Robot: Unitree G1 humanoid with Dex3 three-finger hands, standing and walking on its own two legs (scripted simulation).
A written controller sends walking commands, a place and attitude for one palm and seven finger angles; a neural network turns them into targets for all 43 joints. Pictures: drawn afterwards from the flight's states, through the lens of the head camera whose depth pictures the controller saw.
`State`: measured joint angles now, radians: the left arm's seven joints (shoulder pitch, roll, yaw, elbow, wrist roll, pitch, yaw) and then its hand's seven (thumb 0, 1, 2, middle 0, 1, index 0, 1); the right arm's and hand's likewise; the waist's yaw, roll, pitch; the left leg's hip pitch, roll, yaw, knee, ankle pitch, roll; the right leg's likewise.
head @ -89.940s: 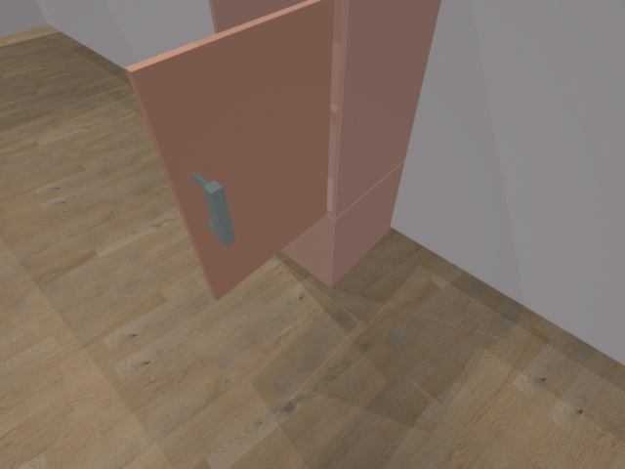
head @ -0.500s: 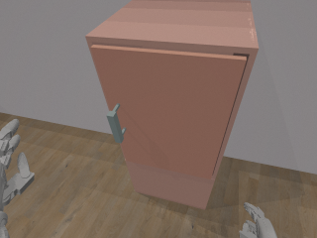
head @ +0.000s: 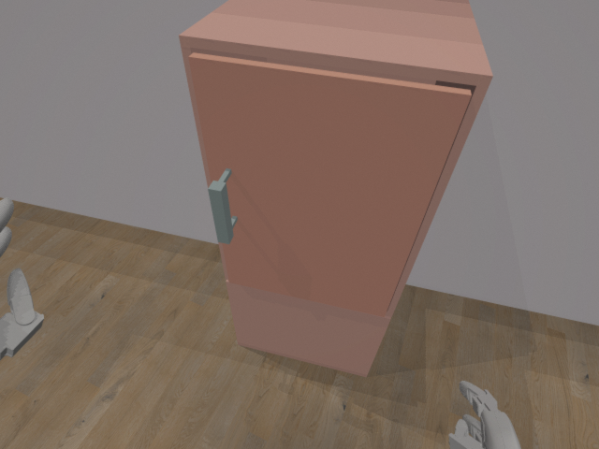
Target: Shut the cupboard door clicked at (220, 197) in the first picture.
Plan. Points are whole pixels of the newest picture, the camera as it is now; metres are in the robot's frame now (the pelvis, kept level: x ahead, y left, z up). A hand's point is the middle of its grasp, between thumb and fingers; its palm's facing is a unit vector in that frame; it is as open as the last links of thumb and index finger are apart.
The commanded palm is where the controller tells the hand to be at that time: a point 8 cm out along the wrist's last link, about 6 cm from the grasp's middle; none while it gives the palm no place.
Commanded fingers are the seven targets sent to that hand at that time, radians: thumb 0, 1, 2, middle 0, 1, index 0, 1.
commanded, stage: step back with the hand held close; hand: left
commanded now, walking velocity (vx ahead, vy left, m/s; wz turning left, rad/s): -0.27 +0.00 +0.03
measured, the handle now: (226, 206) +0.56 +0.18 -0.02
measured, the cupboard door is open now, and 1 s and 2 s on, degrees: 0 0 0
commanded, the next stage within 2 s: stop stepping back and stand still in 0.80 s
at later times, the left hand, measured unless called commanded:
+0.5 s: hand out of the picture +0.13 +0.31 +0.17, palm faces +0.50 -0.75 -0.44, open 7.5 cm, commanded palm +0.06 +0.33 +0.19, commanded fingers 0.00 0.90 0.90 -0.20 -0.30 -0.20 -0.30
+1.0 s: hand out of the picture +0.00 +0.30 +0.21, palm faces +0.38 -0.81 -0.44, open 7.4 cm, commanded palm -0.01 +0.33 +0.19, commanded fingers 0.00 0.90 0.90 -0.20 -0.30 -0.20 -0.30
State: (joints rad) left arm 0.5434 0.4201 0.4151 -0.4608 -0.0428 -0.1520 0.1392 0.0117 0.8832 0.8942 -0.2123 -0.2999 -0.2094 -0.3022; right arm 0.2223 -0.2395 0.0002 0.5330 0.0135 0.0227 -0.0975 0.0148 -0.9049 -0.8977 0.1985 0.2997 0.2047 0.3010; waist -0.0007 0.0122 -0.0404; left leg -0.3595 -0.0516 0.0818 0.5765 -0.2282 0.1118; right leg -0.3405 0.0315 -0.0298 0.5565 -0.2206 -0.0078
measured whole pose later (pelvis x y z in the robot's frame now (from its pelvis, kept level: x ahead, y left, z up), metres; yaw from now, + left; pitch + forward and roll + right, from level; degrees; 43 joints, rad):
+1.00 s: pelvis -0.18 +0.04 -0.01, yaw -6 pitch -1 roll -3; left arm 0.61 0.57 0.54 -0.70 -0.09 -0.26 0.09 0.01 0.88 0.89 -0.22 -0.30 -0.21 -0.30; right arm 0.22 -0.15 0.03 0.67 -0.01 -0.08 -0.03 0.01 -0.90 -0.90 0.20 0.30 0.21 0.30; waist 0.06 -0.10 -0.09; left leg -0.59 -0.02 0.02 0.81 -0.26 -0.03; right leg -0.03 0.06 -0.02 0.52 -0.47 -0.02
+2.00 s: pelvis -0.31 +0.09 +0.00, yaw -2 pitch -1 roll +1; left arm 0.51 0.34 0.41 -0.36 -0.03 -0.20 0.17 0.01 0.89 0.90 -0.21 -0.30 -0.20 -0.30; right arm 0.22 -0.25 -0.04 0.68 0.00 -0.06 -0.07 0.02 -0.91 -0.90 0.20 0.30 0.20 0.30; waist 0.00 0.02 0.00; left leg -0.47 0.04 0.05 0.87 -0.33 0.00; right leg -0.21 -0.03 -0.08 0.56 -0.34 -0.02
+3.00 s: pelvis -0.29 +0.12 +0.01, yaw -2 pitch +0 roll -1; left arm 0.54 0.36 0.37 -0.44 -0.04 -0.16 0.15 0.01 0.88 0.89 -0.21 -0.30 -0.21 -0.30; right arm 0.24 -0.20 0.02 0.64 0.01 -0.09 -0.08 0.02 -0.90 -0.90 0.20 0.30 0.20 0.30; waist 0.01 0.00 -0.02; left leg -0.31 0.03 0.06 0.48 -0.18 0.03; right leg -0.14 0.00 -0.05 0.42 -0.28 0.01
